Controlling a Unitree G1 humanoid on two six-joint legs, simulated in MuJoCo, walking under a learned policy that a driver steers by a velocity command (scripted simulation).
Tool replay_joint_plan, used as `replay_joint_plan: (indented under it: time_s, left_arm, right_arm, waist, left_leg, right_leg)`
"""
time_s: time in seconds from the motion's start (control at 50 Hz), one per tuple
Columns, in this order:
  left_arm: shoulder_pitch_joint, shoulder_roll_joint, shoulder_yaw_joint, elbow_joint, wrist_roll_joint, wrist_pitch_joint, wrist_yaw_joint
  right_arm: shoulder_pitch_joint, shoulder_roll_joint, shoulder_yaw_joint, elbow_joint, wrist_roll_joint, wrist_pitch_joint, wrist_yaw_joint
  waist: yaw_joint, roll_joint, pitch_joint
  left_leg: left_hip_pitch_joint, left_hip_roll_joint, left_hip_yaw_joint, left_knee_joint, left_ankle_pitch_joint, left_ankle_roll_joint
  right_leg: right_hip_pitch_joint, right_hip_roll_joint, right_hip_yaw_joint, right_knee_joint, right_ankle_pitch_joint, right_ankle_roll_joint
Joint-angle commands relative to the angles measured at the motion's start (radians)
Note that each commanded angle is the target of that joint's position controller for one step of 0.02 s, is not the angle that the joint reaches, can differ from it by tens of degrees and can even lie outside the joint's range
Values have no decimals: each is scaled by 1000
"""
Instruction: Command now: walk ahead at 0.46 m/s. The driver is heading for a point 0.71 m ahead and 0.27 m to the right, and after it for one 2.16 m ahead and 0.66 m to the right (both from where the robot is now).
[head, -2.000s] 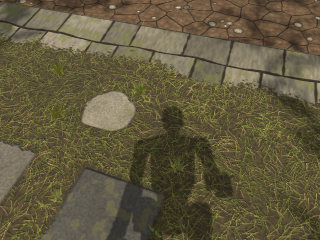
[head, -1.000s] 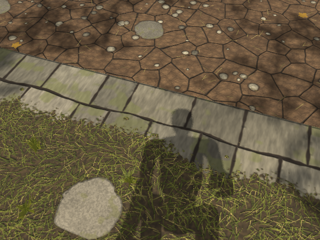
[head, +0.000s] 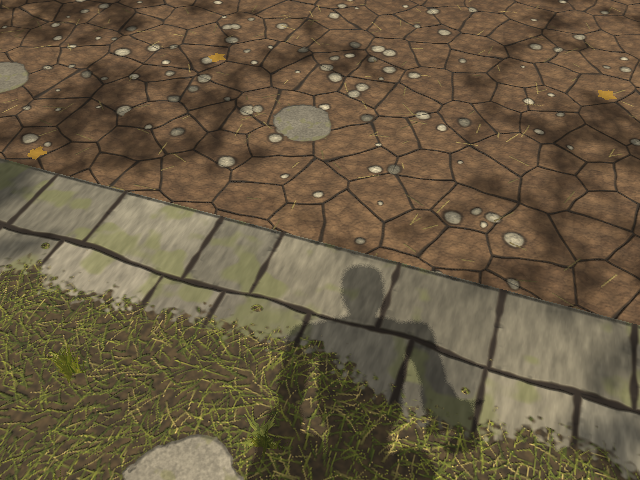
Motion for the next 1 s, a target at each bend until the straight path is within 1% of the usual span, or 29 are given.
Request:
replay_joint_plan:
  time_s: [0.02, 0.04, 0.06, 0.08, 0.1, 0.12, 0.14, 0.16, 0.18, 0.2, 0.26, 0.36, 0.42, 0.48, 0.52, 0.54, 0.56, 0.58, 0.6, 0.62, 0.64, 0.66, 0.68, 0.7, 0.72, 0.78, 0.86, 0.94, 1.0]
  left_arm:
    - [-12, 166, 35, -24, -8, -6, -5]
    - [-27, 151, 30, -28, -11, -8, -8]
    - [-54, 118, 19, -47, -14, -12, -13]
    - [-42, 9, -6, -91, -22, -15, -18]
    - [-55, 107, 22, -80, -3, -8, -19]
    - [-101, 109, 27, -86, -4, -6, -30]
    - [-115, 85, 23, -82, -10, -5, -40]
    - [-118, 69, 23, -77, -10, 2, -44]
    - [-115, 67, 25, -75, -1, 14, -48]
    - [-112, 59, 25, -72, 3, 24, -53]
    - [-180, 49, 28, -100, 0, 41, -58]
    - [-398, 29, 8, -190, -6, 43, -70]
    - [-493, 22, -7, -234, -5, 45, -72]
    - [-439, 63, 4, -230, -2, 49, -64]
    - [-293, 105, 23, -191, 2, 50, -58]
    - [-189, 139, 40, -159, 6, 47, -55]
    - [-80, 178, 62, -132, 16, 44, -46]
    - [-104, 249, 79, -136, 10, 45, -36]
    - [-104, 294, 89, -157, -5, 58, -39]
    - [-146, 256, 80, -156, -18, 60, -31]
    - [-196, 213, 70, -164, -20, 57, -27]
    - [-238, 179, 60, -168, -15, 49, -24]
    - [-254, 168, 53, -175, -21, 39, -18]
    - [-258, 164, 47, -176, -26, 28, -16]
    - [-240, 175, 48, -173, -31, 17, -15]
    - [-174, 210, 54, -170, -30, 10, -15]
    - [-75, 206, 52, -174, -29, 23, -18]
    - [-14, 217, 52, -190, -19, 29, -9]
    - [-4, 234, 56, -205, -7, 31, 0]
  right_arm:
    - [31, -53, -12, -51, 8, -32, -7]
    - [158, -79, -27, -6, 7, -43, -18]
    - [328, -156, -51, 31, -7, -58, -33]
    - [448, -282, -73, 46, -15, -62, -38]
    - [399, -233, -62, 45, -6, -51, -37]
    - [268, -165, -42, 10, -2, -51, -30]
    - [191, -111, -28, -7, 3, -59, -23]
    - [162, -82, -17, -14, 5, -68, -24]
    - [171, -53, -7, -2, 6, -76, -29]
    - [201, -43, -2, 14, 7, -82, -34]
    - [294, -56, 2, 55, 13, -93, -42]
    - [330, -45, 16, 75, 9, -96, -53]
    - [374, -69, 17, 98, 12, -94, -67]
    - [383, -112, 9, 109, 13, -86, -86]
    - [356, -143, -3, 99, 6, -70, -95]
    - [339, -154, -8, 86, 2, -63, -89]
    - [296, -168, -14, 63, 6, -61, -75]
    - [308, -64, 2, 23, -12, -65, -59]
    - [287, -72, -3, -54, 20, -69, -44]
    - [184, -118, -5, -77, 10, -86, -38]
    - [163, -126, -7, -90, 17, -98, -33]
    - [174, -121, -8, -77, 15, -95, -37]
    - [188, -112, -7, -77, -4, -76, -37]
    - [205, -95, -3, -75, -20, -52, -33]
    - [202, -90, -3, -83, -26, -34, -29]
    - [96, -87, -1, -135, -24, -12, -21]
    - [-72, -101, 1, -204, -16, -5, -16]
    - [-198, -103, 12, -258, -11, -9, -12]
    - [-240, -117, 17, -296, -1, -22, -11]
  waist:
    - [-96, -106, 161]
    - [-146, -49, 98]
    - [-222, 87, -11]
    - [-221, 330, -81]
    - [-188, 199, -18]
    - [-131, 95, 84]
    - [-102, 62, 126]
    - [-80, 70, 135]
    - [-69, 86, 134]
    - [-65, 91, 123]
    - [-60, 80, 117]
    - [-79, 74, 170]
    - [-94, 72, 185]
    - [-55, 98, 123]
    - [12, 131, 43]
    - [55, 131, -10]
    - [127, 78, -53]
    - [52, -115, -94]
    - [27, -196, -174]
    - [22, -33, -28]
    - [-14, 22, 46]
    - [-70, 100, 99]
    - [-99, 109, 100]
    - [-119, 87, 89]
    - [-125, 70, 85]
    - [-100, 8, 96]
    - [-29, -44, 96]
    - [17, -62, 93]
    - [19, -81, 98]
  left_leg:
    - [137, -38, 42, -149, 46, 36]
    - [353, -62, 36, -183, 62, 47]
    - [573, 93, -157, -257, -86, 79]
    - [744, 367, -591, -418, -329, 148]
    - [619, 392, -703, -462, -405, 184]
    - [500, 349, -561, -458, -378, 163]
    - [402, 297, -433, -481, -240, 135]
    - [362, 249, -327, -496, -123, 105]
    - [350, 218, -244, -499, -1, 85]
    - [360, 199, -180, -486, 135, 74]
    - [408, 193, -66, -450, 465, 58]
    - [372, 153, 70, -458, 630, 45]
    - [418, 172, 111, -450, 754, 43]
    - [520, 199, 154, -297, 1124, 31]
    - [533, 225, 162, -66, 1250, 36]
    - [488, 231, 152, 112, 1162, 45]
    - [349, 196, 169, 390, 910, 44]
    - [72, 68, 149, 707, -69, 37]
    - [-256, -96, -43, 950, -287, 10]
    - [-372, -5, -125, 886, -161, 23]
    - [-339, 26, -121, 792, -82, 21]
    - [-272, 56, -116, 709, -52, 8]
    - [-204, 72, -120, 652, -51, -13]
    - [-152, 83, -118, 604, -52, -30]
    - [-134, 85, -107, 562, -57, -45]
    - [-177, 87, -71, 430, 49, -78]
    - [-263, 65, -63, 264, 194, -82]
    - [-297, 22, -66, 134, 227, -67]
    - [-252, -9, -76, 32, 201, -43]
  right_leg:
    - [-177, -248, 163, 24, 113, -166]
    - [-260, -197, 106, 167, 245, -136]
    - [-384, -110, 7, 453, 209, -94]
    - [-670, 27, -90, 782, -203, -47]
    - [-733, 7, 21, 937, -214, -74]
    - [-741, -53, 61, 967, -102, -89]
    - [-699, -78, 62, 936, -19, -85]
    - [-664, -92, 56, 903, 25, -76]
    - [-643, -98, 48, 886, 52, -64]
    - [-639, -89, 35, 895, 77, -58]
    - [-715, -76, 11, 903, 135, -47]
    - [-709, -48, -79, 651, 286, -42]
    - [-633, -22, -155, 468, 299, -61]
    - [-510, 48, -206, 418, 211, -115]
    - [-361, 88, -201, 408, 113, -170]
    - [-235, 100, -170, 359, 85, -203]
    - [-58, 60, -84, 248, 65, -249]
    - [120, -200, 248, 274, 145, -309]
    - [295, -347, 747, 109, 55, -487]
    - [198, -332, 629, 30, 18, -431]
    - [72, -305, 538, 0, 77, -384]
    - [-42, -259, 448, -10, 217, -337]
    - [-116, -216, 375, -10, 316, -317]
    - [-162, -179, 319, -12, 377, -299]
    - [-185, -157, 289, -10, 435, -294]
    - [-206, -107, 242, -16, 495, -262]
    - [-111, -86, 261, 14, 531, -204]
    - [-1, -100, 307, 63, 571, -205]
    - [47, -126, 352, 112, 616, -199]
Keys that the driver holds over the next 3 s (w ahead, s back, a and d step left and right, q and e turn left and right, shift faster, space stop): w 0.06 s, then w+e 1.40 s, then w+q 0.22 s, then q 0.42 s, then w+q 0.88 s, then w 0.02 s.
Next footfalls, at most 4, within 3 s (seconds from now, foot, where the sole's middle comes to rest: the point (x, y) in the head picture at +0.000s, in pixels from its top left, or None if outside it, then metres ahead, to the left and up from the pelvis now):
0.06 left None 0.12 0.12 -0.78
0.56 right None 0.41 -0.03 -0.78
1.10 left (363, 380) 0.78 -0.01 -0.78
1.62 right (507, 377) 0.81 -0.34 -0.78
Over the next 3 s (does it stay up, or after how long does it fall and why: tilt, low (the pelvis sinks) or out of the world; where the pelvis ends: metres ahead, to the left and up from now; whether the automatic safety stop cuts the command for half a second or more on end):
stays up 1.10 -0.40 -0.04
